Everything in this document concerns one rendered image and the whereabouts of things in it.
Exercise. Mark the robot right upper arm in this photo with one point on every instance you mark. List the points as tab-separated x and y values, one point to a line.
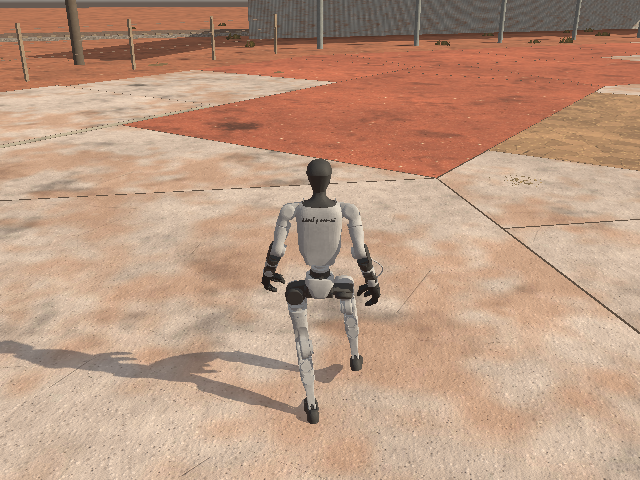
351	212

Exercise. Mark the robot left thigh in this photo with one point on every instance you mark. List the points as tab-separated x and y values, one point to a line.
297	305

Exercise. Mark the robot right forearm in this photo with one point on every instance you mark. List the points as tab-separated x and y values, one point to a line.
367	269

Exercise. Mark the robot left upper arm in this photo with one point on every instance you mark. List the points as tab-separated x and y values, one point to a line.
287	212

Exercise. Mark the robot left forearm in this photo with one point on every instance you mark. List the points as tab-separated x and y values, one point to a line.
271	263

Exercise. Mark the robot left shin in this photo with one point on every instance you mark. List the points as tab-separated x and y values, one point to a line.
307	376

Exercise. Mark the left robot hand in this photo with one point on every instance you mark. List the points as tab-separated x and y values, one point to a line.
276	278

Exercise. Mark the right robot hand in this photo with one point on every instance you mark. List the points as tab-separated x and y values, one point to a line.
374	291

